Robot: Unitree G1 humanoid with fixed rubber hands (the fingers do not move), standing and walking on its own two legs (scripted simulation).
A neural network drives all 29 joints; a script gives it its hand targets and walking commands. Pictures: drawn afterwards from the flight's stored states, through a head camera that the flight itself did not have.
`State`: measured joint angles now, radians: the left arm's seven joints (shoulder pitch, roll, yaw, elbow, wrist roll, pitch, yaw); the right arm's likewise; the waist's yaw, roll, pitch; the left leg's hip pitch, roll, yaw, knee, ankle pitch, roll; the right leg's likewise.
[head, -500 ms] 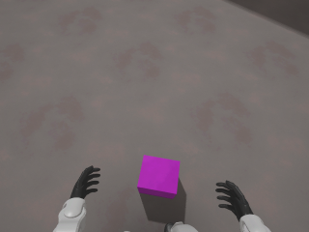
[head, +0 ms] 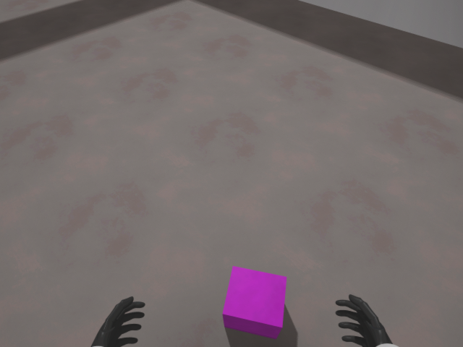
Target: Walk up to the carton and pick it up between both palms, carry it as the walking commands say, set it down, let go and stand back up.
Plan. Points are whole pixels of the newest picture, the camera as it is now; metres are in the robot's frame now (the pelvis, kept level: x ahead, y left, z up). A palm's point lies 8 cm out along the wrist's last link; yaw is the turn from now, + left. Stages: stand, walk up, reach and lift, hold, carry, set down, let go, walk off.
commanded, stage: let go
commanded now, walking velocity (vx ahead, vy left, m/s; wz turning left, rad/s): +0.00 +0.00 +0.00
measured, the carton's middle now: (254, 302) +0.38 -0.06 -0.67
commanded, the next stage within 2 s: stand in 0.12 s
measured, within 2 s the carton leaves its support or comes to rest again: neither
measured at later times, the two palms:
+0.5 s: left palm out of the picture +0.08 +0.23 -0.10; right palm out of the picture +0.11 -0.32 -0.12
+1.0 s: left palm out of the picture +0.03 +0.23 -0.11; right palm out of the picture +0.06 -0.30 -0.12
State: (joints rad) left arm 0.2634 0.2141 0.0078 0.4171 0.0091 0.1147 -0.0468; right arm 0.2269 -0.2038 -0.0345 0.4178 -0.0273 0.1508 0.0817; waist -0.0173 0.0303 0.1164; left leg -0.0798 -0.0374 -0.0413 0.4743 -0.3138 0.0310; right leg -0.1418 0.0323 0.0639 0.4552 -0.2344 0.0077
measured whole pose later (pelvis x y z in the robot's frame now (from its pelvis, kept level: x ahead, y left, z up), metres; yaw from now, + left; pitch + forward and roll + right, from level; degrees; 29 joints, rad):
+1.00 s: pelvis -0.02 -0.04 +0.00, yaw +3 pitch -3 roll +0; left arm 0.27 0.22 0.08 0.88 0.03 -0.01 0.02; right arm 0.29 -0.27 -0.05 0.84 -0.02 -0.01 -0.03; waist 0.01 0.04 0.02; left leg -0.14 -0.01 -0.09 0.47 -0.27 -0.02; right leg -0.20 0.04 0.00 0.47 -0.22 -0.04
